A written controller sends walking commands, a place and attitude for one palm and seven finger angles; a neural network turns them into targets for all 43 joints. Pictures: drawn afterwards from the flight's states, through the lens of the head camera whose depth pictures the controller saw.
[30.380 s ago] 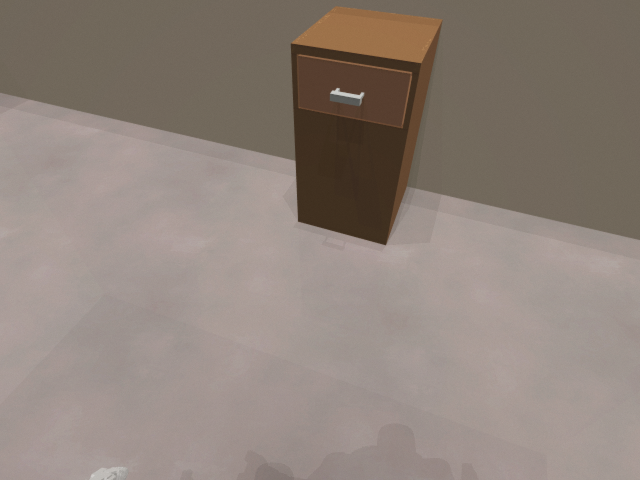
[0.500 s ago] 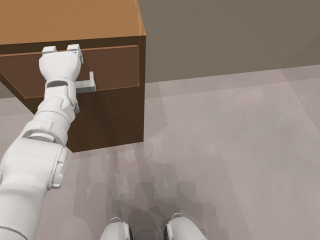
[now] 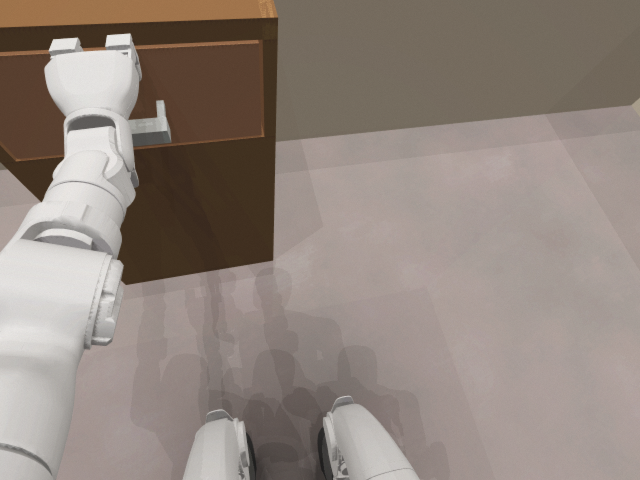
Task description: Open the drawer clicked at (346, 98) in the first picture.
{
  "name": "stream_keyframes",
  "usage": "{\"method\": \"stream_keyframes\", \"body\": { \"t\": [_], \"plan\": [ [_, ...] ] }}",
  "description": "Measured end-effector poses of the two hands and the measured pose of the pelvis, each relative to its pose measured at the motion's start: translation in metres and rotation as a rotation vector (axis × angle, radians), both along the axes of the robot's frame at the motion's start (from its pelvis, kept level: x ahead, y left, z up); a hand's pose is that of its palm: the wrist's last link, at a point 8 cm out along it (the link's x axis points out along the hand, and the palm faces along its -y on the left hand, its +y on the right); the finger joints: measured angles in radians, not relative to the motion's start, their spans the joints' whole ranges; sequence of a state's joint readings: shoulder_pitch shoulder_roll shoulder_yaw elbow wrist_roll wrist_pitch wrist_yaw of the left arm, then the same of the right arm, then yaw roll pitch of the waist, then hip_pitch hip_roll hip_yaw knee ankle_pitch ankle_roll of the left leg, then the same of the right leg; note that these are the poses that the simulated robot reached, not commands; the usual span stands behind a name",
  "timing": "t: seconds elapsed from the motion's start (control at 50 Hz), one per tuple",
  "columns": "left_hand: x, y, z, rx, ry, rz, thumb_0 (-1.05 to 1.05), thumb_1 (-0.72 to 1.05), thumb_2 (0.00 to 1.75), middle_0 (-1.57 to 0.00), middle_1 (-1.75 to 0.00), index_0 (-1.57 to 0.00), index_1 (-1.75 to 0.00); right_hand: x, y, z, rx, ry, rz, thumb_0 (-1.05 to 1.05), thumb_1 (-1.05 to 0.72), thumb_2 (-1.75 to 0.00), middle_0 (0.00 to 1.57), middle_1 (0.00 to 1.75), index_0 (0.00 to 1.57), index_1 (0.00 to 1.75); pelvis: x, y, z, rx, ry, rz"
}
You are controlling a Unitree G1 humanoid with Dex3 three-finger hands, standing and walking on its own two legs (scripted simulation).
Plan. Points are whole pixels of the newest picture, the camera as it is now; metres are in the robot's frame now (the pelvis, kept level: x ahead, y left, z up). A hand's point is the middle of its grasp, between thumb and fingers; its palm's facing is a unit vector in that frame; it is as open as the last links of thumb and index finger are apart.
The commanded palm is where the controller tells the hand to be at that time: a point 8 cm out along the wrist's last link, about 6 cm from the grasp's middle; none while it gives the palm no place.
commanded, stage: lower the fingers behind the handle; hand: left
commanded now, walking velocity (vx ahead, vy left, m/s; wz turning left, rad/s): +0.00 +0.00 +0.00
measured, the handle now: (129, 121) +0.61 +0.17 -0.01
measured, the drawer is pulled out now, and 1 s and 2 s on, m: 0.00 0.00 0.00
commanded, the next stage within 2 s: lift the hand off the handle in 0.96 s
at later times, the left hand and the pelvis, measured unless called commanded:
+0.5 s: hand (114, 119) +0.57 +0.17 +0.04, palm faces +0.08 +0.04 -1.00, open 13.7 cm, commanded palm +0.57 +0.16 +0.02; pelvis -0.04 +0.01 -0.05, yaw -1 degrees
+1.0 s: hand (118, 142) +0.57 +0.18 +0.00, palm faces +0.04 +0.03 -1.00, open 13.5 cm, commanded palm +0.57 +0.16 +0.02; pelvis -0.03 +0.00 -0.05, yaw -1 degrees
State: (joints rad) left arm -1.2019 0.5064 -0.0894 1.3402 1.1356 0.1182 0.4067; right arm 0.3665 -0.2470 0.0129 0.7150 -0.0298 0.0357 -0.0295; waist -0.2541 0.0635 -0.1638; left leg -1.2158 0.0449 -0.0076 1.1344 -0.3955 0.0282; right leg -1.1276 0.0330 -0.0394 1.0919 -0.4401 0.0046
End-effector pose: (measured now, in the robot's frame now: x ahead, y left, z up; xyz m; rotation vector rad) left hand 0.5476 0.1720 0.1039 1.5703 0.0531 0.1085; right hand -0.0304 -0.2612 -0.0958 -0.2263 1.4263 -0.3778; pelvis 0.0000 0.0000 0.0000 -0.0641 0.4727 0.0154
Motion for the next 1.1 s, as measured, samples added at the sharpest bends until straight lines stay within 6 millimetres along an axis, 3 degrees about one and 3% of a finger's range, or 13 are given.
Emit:
{"method": "stream_keyframes", "body": {
  "t": [0.38, 0.58, 0.64, 0.74, 0.9, 1.1],
  "plan": [
    [-0.001, -0.001, -0.006, 0.028, -0.039, 0.006, 0.00, -0.49, 0.30, -0.33, -1.24, -0.30, -1.35, -0.036, 0.005, -0.033, -0.031, -0.010, -0.016, 0.01, -0.91, -0.90, 0.20, 0.30, 0.20, 0.30, -0.035, 0.006, -0.040, -0.007, 0.032, -0.006],
    [-0.003, -0.001, -0.008, 0.036, -0.044, 0.006, 0.00, -0.49, 0.30, -0.32, -1.23, -0.28, -1.35, -0.046, 0.008, -0.049, -0.023, -0.009, -0.021, 0.01, -0.91, -0.90, 0.21, 0.30, 0.20, 0.30, -0.045, 0.006, -0.055, -0.007, 0.041, -0.011],
    [-0.003, -0.001, -0.012, 0.034, -0.031, 0.007, 0.00, -0.49, 0.30, -0.32, -1.22, -0.27, -1.35, -0.046, 0.008, -0.054, -0.021, -0.013, -0.023, 0.01, -0.91, -0.90, 0.21, 0.30, 0.20, 0.30, -0.047, 0.006, -0.059, -0.007, 0.042, -0.013],
    [-0.006, 0.006, -0.049, 0.054, 0.081, 0.014, 0.00, -0.49, 0.30, -0.32, -1.23, -0.28, -1.29, -0.046, 0.007, -0.058, -0.023, -0.019, -0.028, 0.01, -0.91, -0.90, 0.21, 0.30, 0.20, 0.30, -0.046, 0.005, -0.063, -0.008, 0.055, -0.020],
    [-0.005, 0.010, -0.050, 0.035, -0.008, -0.027, 0.00, -0.49, 0.30, -0.34, -1.33, -0.31, -1.22, -0.043, 0.010, -0.064, 0.021, 0.037, -0.004, 0.01, -0.91, -0.90, 0.20, 0.30, 0.20, 0.30, -0.037, 0.000, -0.063, -0.008, 0.077, -0.014],
    [0.000, 0.005, -0.044, 0.026, 0.031, 0.035, 0.00, -0.49, 0.30, -0.33, -1.25, -0.34, -1.29, -0.014, 0.004, -0.048, 0.041, 0.020, 0.014, 0.01, -0.91, -0.90, 0.21, 0.30, 0.20, 0.30, -0.018, -0.008, -0.042, -0.007, 0.065, -0.007]
  ]
}}
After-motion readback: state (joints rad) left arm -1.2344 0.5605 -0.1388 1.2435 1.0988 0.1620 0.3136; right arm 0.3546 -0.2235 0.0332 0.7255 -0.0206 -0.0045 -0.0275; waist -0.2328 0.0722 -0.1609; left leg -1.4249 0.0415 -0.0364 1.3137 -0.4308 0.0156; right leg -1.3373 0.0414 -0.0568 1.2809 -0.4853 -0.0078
